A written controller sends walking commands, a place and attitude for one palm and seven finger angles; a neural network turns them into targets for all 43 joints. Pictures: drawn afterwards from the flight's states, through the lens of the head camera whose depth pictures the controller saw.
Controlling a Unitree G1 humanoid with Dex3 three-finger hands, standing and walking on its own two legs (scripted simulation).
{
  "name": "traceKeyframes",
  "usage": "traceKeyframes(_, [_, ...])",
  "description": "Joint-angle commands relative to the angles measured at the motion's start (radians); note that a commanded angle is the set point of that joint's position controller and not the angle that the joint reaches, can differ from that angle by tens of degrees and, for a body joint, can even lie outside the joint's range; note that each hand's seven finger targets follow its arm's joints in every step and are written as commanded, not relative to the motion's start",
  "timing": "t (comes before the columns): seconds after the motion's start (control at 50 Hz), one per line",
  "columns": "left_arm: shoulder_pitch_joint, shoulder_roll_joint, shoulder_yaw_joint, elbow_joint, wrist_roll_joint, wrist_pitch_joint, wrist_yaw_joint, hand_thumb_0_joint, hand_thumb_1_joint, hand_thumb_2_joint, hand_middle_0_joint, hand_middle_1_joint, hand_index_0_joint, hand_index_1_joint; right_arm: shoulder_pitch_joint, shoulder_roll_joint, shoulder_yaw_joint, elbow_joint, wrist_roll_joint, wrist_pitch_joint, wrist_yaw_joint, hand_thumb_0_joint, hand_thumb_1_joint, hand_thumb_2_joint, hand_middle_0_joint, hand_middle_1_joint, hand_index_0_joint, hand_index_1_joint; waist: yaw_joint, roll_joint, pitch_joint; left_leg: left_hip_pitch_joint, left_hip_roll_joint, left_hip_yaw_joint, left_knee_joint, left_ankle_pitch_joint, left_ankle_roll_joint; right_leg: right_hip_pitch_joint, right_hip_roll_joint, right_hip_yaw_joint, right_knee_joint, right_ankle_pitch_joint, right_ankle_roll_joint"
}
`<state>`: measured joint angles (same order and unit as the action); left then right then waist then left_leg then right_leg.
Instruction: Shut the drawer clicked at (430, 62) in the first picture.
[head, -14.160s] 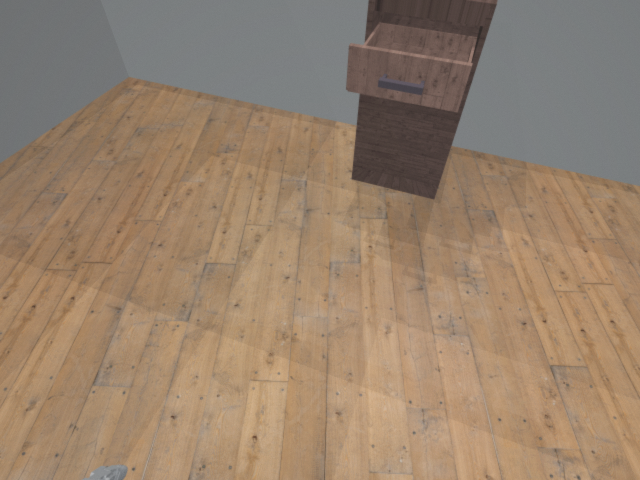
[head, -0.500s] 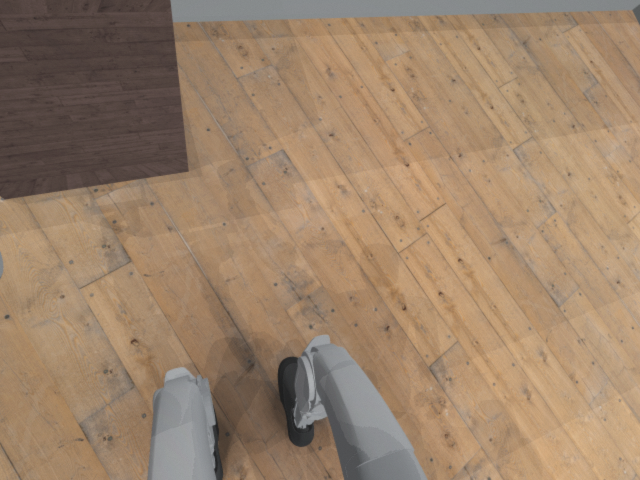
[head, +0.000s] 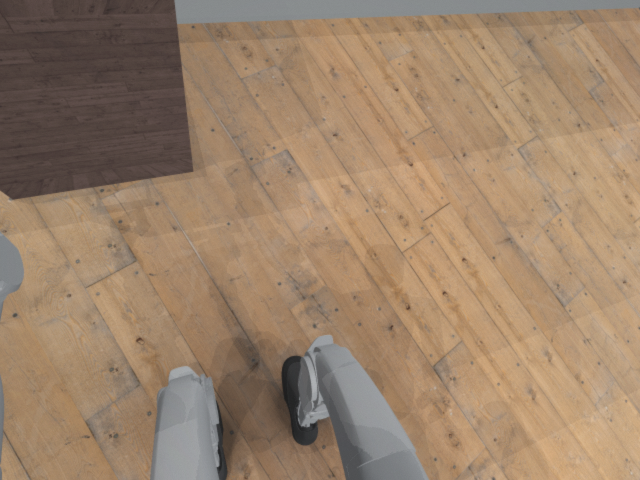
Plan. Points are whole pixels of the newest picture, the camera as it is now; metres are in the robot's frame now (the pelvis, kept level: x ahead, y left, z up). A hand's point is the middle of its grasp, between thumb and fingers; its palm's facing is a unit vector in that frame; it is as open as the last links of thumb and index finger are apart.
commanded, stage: pull the fist back off the drawer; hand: left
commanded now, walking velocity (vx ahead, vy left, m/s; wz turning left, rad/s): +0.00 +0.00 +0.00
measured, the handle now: out of the picture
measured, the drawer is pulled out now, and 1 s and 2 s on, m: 0.00 0.00 0.00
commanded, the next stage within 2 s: draw the hand back to the body in 0.24 s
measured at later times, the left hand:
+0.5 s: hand out of the picture +0.58 +0.23 +0.08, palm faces +0.13 -0.99 -0.06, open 3.3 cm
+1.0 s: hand out of the picture +0.39 +0.23 +0.19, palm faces +0.21 -0.95 -0.25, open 3.3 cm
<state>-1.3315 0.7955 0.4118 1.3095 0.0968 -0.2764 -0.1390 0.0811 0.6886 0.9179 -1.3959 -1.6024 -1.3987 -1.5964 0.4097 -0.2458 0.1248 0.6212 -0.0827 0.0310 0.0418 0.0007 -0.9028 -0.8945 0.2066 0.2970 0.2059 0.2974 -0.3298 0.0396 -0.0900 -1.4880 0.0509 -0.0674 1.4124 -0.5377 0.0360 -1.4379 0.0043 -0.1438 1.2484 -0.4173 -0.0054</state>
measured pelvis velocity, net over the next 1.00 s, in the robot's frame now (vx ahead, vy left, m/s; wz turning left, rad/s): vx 0.08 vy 0.00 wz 0.06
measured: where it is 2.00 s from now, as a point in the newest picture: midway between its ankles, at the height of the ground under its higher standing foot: (258, 434)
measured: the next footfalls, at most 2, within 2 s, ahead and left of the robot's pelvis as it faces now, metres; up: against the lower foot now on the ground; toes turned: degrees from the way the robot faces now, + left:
none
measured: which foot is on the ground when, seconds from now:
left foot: down 0.00-1.00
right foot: down 0.00-1.00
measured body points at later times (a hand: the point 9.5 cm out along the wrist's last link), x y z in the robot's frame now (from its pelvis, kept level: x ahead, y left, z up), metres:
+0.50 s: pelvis +0.05 +0.00 +0.04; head +0.24 +0.04 +0.45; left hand +0.57 +0.28 +0.09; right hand +0.05 -0.25 -0.06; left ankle +0.04 +0.09 -0.59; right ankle +0.08 -0.13 -0.59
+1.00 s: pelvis +0.08 +0.00 +0.13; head +0.11 +0.00 +0.57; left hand +0.38 +0.27 +0.21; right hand +0.25 -0.23 +0.03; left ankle +0.04 +0.09 -0.59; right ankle +0.08 -0.13 -0.59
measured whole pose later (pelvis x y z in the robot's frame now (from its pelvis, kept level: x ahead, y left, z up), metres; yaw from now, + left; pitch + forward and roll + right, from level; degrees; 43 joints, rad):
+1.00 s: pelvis +0.08 +0.00 +0.13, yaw +3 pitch +8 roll -1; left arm -0.07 0.32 0.16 0.26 -0.08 -0.14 0.02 0.02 0.90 0.90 -1.40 -1.60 -1.40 -1.60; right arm 0.22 -0.24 0.02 0.52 0.04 0.06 -0.05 0.01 -0.91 -0.90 0.20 0.30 0.20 0.30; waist -0.02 0.04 -0.08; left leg -0.47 0.01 0.03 0.74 -0.43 0.03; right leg -0.49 -0.01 -0.05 0.70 -0.35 0.01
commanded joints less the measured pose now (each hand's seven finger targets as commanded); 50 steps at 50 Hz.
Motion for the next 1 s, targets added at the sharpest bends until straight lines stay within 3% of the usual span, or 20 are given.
traceKeyframes(0.0, [-0.458,0.151,0.033,-0.315,-0.040,-0.088,0.017,0.000,0.900,0.900,-1.400,-1.600,-1.400,-1.600,0.241,-0.239,-0.089,-0.009,0.002,0.007,-0.004,0.000,-0.900,-0.900,0.200,0.300,0.200,0.300,-0.003,0.364,-0.653,0.646,0.008,-0.089,-0.212,0.302,-0.014,0.267,0.049,0.062,-0.135,0.099,-0.025])
traceKeyframes(0.04, [-0.384,0.154,0.053,-0.343,-0.048,-0.100,0.011,0.000,0.900,0.900,-1.400,-1.600,-1.400,-1.600,0.235,-0.236,-0.092,-0.021,0.005,0.013,0.001,0.000,-0.900,-0.900,0.200,0.300,0.200,0.300,0.028,0.377,-0.686,0.678,0.008,-0.084,-0.219,0.360,-0.021,0.299,0.051,0.063,-0.133,0.124,-0.029])
traceKeyframes(0.1, [-0.296,0.126,0.056,-0.336,-0.065,-0.104,0.007,0.000,0.900,0.900,-1.400,-1.600,-1.400,-1.600,0.220,-0.228,-0.097,-0.026,0.013,0.021,0.003,0.000,-0.900,-0.900,0.200,0.300,0.200,0.300,0.038,0.308,-0.642,0.628,0.007,-0.055,-0.223,0.352,-0.009,0.359,0.051,0.074,-0.154,0.135,-0.022])
traceKeyframes(0.18, [-0.256,0.176,0.103,-0.323,-0.072,-0.120,0.012,0.000,0.900,0.900,-1.400,-1.600,-1.400,-1.600,0.209,-0.224,-0.096,-0.035,0.018,0.029,-0.006,0.000,-0.900,-0.900,0.200,0.300,0.200,0.300,0.046,0.234,-0.595,0.541,0.004,-0.027,-0.221,0.346,0.004,0.439,0.050,0.093,-0.162,0.163,-0.015])
traceKeyframes(0.22, [-0.232,0.151,0.097,-0.350,-0.073,-0.148,0.011,0.000,0.900,0.900,-1.400,-1.600,-1.400,-1.600,0.205,-0.220,-0.102,-0.038,0.016,0.030,-0.002,0.000,-0.900,-0.900,0.200,0.300,0.200,0.300,0.062,0.274,-0.629,0.599,0.002,-0.029,-0.221,0.407,-0.004,0.428,0.049,0.090,-0.151,0.199,-0.021])
traceKeyframes(0.32, [-0.154,0.081,0.083,-0.338,-0.102,-0.174,-0.010,0.000,0.900,0.900,-1.400,-1.600,-1.400,-1.600,0.205,-0.219,-0.119,-0.030,0.018,0.049,-0.001,0.000,-0.900,-0.900,0.200,0.300,0.200,0.300,0.061,0.235,-0.632,0.658,0.003,-0.030,-0.215,0.525,-0.012,0.432,0.046,0.086,-0.144,0.294,-0.018])
traceKeyframes(0.36, [-0.026,0.121,0.139,-0.463,-0.124,-0.179,-0.021,0.000,0.900,0.900,-1.400,-1.600,-1.400,-1.600,0.203,-0.219,-0.131,-0.066,0.026,0.059,0.004,0.000,-0.900,-0.900,0.200,0.300,0.200,0.300,0.137,0.260,-0.756,0.748,-0.002,-0.017,-0.246,0.626,-0.021,0.554,0.047,0.091,-0.155,0.380,-0.019])
traceKeyframes(0.4, [0.125,0.066,0.113,-0.606,-0.154,-0.161,-0.033,0.000,0.900,0.900,-1.400,-1.600,-1.400,-1.600,0.183,-0.207,-0.143,-0.100,0.044,0.066,0.011,0.000,-0.900,-0.900,0.200,0.300,0.200,0.300,0.176,0.281,-0.831,0.856,-0.003,-0.014,-0.284,0.758,-0.032,0.636,0.050,0.091,-0.188,0.458,-0.017])
traceKeyframes(0.44, [0.235,-0.003,0.075,-0.709,-0.193,-0.130,-0.038,0.000,0.900,0.900,-1.400,-1.600,-1.400,-1.600,0.169,-0.201,-0.153,-0.111,0.061,0.070,0.013,0.000,-0.900,-0.900,0.200,0.300,0.200,0.300,0.182,0.247,-0.798,0.922,0.003,-0.018,-0.326,0.825,-0.035,0.664,0.054,0.078,-0.231,0.486,-0.012])
traceKeyframes(0.5, [0.355,-0.082,0.040,-0.860,-0.252,-0.092,-0.029,0.000,0.900,0.900,-1.400,-1.600,-1.400,-1.600,0.139,-0.189,-0.163,-0.127,0.084,0.055,0.000,0.000,-0.900,-0.900,0.200,0.300,0.200,0.300,0.193,0.166,-0.723,0.951,-0.001,-0.001,-0.399,0.797,-0.027,0.755,0.059,0.076,-0.305,0.508,-0.003])
traceKeyframes(0.54, [0.408,-0.120,0.016,-0.963,-0.270,-0.098,-0.006,0.000,0.900,0.900,-1.400,-1.600,-1.400,-1.600,0.118,-0.177,-0.165,-0.124,0.090,0.033,-0.011,0.000,-0.900,-0.900,0.200,0.300,0.200,0.300,0.207,0.199,-0.700,1.014,0.000,0.009,-0.434,0.821,-0.035,0.776,0.056,0.078,-0.337,0.513,-0.004])
traceKeyframes(0.62, [0.573,-0.250,-0.069,-0.959,-0.283,-0.109,0.026,0.000,0.900,0.900,-1.400,-1.600,-1.400,-1.600,0.080,-0.159,-0.165,-0.112,0.099,0.001,-0.024,0.000,-0.900,-0.900,0.200,0.300,0.200,0.300,0.206,0.133,-0.500,1.006,-0.007,0.033,-0.505,0.746,-0.031,0.812,0.053,0.075,-0.399,0.478,-0.003])
traceKeyframes(0.72, [0.734,-0.313,-0.124,-0.977,-0.295,-0.102,0.000,0.000,0.900,0.900,-1.400,-1.600,-1.400,-1.600,0.011,-0.153,-0.164,-0.138,0.113,-0.011,-0.032,0.000,-0.900,-0.900,0.200,0.300,0.200,0.300,0.237,0.115,-0.370,1.021,-0.016,0.044,-0.577,0.702,-0.033,0.881,0.042,0.075,-0.446,0.461,-0.011])
traceKeyframes(0.8, [0.812,-0.320,-0.122,-1.092,-0.324,-0.089,-0.020,0.000,0.900,0.900,-1.400,-1.600,-1.400,-1.600,-0.059,-0.146,-0.161,-0.179,0.123,-0.024,-0.044,0.000,-0.900,-0.900,0.200,0.300,0.200,0.300,0.266,0.070,-0.368,1.061,-0.019,0.039,-0.629,0.664,-0.037,0.962,0.036,0.071,-0.474,0.445,-0.012])
traceKeyframes(0.82, [0.837,-0.305,-0.113,-1.143,-0.331,-0.088,-0.022,0.000,0.900,0.900,-1.400,-1.600,-1.400,-1.600,-0.073,-0.145,-0.159,-0.191,0.124,-0.029,-0.048,0.000,-0.900,-0.900,0.200,0.300,0.200,0.300,0.277,0.097,-0.376,1.076,-0.023,0.041,-0.635,0.679,-0.036,0.984,0.032,0.076,-0.477,0.459,-0.014])
traceKeyframes(0.84, [0.872,-0.193,-0.139,-1.203,-0.198,-0.027,0.069,0.000,0.900,0.900,-1.400,-1.600,-1.400,-1.600,-0.152,-0.137,-0.170,-0.217,0.123,-0.011,-0.062,0.000,-0.900,-0.900,0.200,0.300,0.200,0.300,0.319,0.101,-0.424,1.154,-0.029,0.047,-0.687,0.668,-0.031,1.047,0.004,0.122,-0.524,0.429,-0.028])
traceKeyframes(0.86, [0.902,-0.258,-0.160,-1.252,-0.193,0.011,0.120,0.000,0.900,0.900,-1.400,-1.600,-1.400,-1.600,-0.162,-0.118,-0.164,-0.236,0.121,-0.010,-0.075,0.000,-0.900,-0.900,0.200,0.300,0.200,0.300,0.295,0.079,-0.360,1.159,-0.026,0.049,-0.714,0.642,-0.032,1.048,0.002,0.110,-0.550,0.420,-0.026])
traceKeyframes(0.88, [0.984,-0.297,-0.186,-1.253,-0.186,0.045,0.153,0.000,0.900,0.900,-1.400,-1.600,-1.400,-1.600,-0.181,-0.116,-0.158,-0.239,0.122,-0.008,-0.083,0.000,-0.900,-0.900,0.200,0.300,0.200,0.300,0.305,0.048,-0.315,1.143,-0.025,0.056,-0.743,0.586,-0.028,1.083,-0.001,0.111,-0.574,0.396,-0.023])
traceKeyframes(0.94, [1.032,-0.288,-0.178,-1.294,-0.177,0.101,0.213,0.000,0.900,0.900,-1.400,-1.600,-1.400,-1.600,-0.237,-0.115,-0.142,-0.238,0.127,-0.004,-0.108,0.000,-0.900,-0.900,0.200,0.300,0.200,0.300,0.305,-0.021,-0.188,1.132,-0.025,0.064,-0.823,0.447,-0.016,1.147,-0.004,0.112,-0.645,0.347,-0.023])
traceKeyframes(0.98, [1.047,-0.279,-0.165,-1.364,-0.169,0.116,0.236,0.000,0.900,0.900,-1.400,-1.600,-1.400,-1.600,-0.264,-0.108,-0.133,-0.238,0.126,-0.015,-0.121,0.000,-0.900,-0.900,0.200,0.300,0.200,0.300,0.318,-0.002,-0.183,1.181,-0.026,0.063,-0.866,0.433,-0.014,1.194,-0.009,0.112,-0.680,0.340,-0.026])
